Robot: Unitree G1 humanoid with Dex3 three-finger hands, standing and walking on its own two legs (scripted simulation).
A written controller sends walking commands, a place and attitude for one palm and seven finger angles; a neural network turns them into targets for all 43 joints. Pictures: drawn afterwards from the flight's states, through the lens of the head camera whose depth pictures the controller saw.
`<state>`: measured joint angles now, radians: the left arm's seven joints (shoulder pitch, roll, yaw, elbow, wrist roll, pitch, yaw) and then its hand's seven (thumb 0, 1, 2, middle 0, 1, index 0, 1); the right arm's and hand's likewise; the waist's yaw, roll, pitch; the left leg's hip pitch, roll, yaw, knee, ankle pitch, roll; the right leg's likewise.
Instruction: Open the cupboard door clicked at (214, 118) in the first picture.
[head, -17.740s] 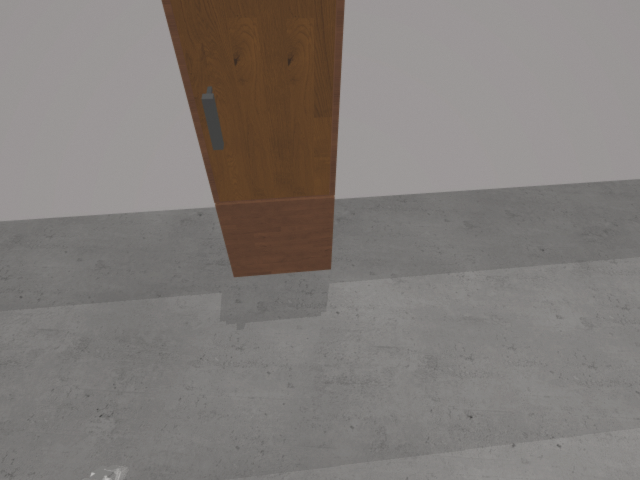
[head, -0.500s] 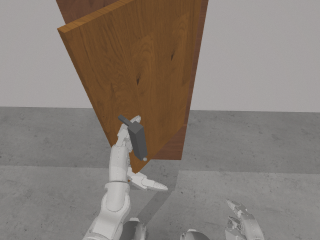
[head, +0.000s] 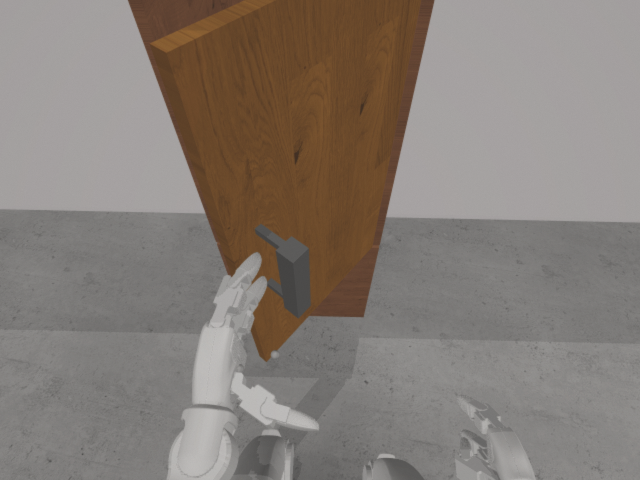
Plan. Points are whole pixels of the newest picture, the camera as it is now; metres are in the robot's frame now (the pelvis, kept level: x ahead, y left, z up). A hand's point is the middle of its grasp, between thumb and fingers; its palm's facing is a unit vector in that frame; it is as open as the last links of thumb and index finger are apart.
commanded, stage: slide the hand sideways off the handle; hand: left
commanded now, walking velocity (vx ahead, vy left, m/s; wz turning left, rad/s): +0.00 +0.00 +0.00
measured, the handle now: (282, 271) +0.36 +0.07 +0.05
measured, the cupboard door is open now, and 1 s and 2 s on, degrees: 52 52 52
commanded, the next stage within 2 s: draw the hand back to the body in 0.58 s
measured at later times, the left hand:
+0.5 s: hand (241, 391) +0.21 +0.10 +0.05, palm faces +0.01 -1.00 +0.00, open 16.3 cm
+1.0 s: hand (193, 383) +0.21 +0.13 +0.10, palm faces +0.03 -1.00 -0.05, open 16.3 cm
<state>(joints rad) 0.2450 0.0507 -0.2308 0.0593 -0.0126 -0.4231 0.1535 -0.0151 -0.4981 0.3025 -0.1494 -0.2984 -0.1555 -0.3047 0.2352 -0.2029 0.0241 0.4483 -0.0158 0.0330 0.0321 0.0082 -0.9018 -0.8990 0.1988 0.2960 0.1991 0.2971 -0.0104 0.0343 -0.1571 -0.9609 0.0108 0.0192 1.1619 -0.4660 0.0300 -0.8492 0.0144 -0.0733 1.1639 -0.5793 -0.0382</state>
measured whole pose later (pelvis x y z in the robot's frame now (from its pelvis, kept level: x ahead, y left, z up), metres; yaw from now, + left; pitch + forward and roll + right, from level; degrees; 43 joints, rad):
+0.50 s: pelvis +0.01 -0.01 -0.01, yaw +1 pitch +17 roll -2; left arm 0.51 0.12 -0.13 -0.15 -0.10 -0.44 0.00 -0.01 -0.50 0.30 -0.15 -0.30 -0.15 -0.30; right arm 0.23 -0.21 0.02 0.41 -0.01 -0.01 0.00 0.01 -0.90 -0.90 0.20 0.30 0.20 0.30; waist 0.01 0.04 -0.17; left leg -1.00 0.02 -0.01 1.22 -0.50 0.01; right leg -0.88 0.03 -0.10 1.21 -0.62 -0.06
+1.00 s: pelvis +0.02 -0.02 +0.02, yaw +1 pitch +13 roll -2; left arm 0.58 0.19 0.01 -0.28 -0.21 -0.33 -0.10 -0.02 -0.50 0.30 -0.15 -0.30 -0.15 -0.30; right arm 0.28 -0.21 0.03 0.41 0.03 -0.02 -0.05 0.01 -0.90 -0.90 0.20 0.30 0.20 0.30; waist 0.00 0.06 -0.17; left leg -0.85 0.02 -0.02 1.09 -0.46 0.00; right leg -0.73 0.04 -0.10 1.07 -0.57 -0.06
